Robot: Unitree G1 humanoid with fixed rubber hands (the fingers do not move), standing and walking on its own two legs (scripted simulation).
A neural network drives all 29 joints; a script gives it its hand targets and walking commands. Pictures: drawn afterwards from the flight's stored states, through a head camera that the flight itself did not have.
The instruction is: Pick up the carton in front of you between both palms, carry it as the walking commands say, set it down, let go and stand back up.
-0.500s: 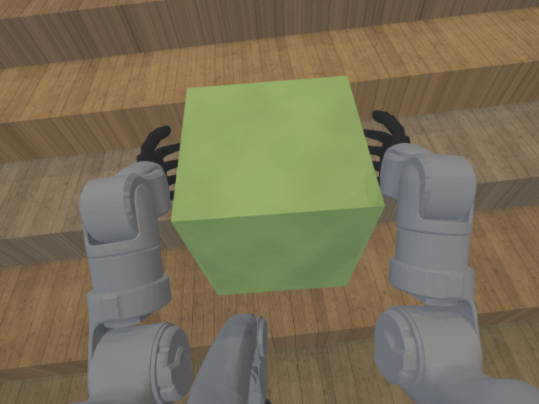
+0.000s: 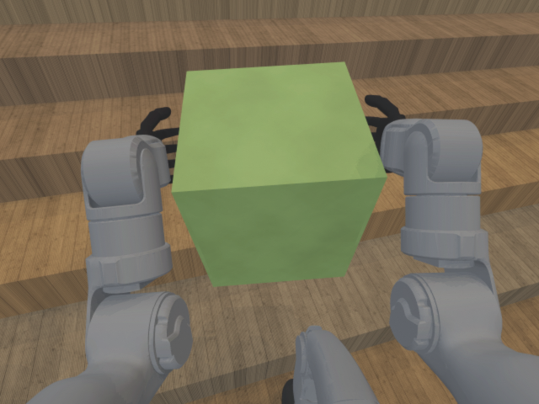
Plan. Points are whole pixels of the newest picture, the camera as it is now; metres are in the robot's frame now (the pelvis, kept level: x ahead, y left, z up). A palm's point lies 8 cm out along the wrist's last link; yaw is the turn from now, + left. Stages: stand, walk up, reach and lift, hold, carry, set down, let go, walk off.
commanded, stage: carry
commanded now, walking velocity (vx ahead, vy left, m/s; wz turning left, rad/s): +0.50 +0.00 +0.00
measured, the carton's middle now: (273, 184) +0.40 -0.02 +0.15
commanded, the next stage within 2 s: none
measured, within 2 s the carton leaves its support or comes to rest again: neither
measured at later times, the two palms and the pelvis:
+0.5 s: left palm out of the picture +0.63 +0.14 +0.35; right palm out of the picture +0.66 -0.15 +0.34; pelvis +0.28 -0.01 +0.15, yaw +2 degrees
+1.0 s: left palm out of the picture +0.97 +0.15 +0.51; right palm out of the picture +0.95 -0.15 +0.53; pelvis +0.58 +0.00 +0.31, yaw +1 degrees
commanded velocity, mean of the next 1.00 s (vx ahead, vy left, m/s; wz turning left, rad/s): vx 0.50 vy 0.00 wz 0.00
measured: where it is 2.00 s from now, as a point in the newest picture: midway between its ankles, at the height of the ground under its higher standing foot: (232, 105)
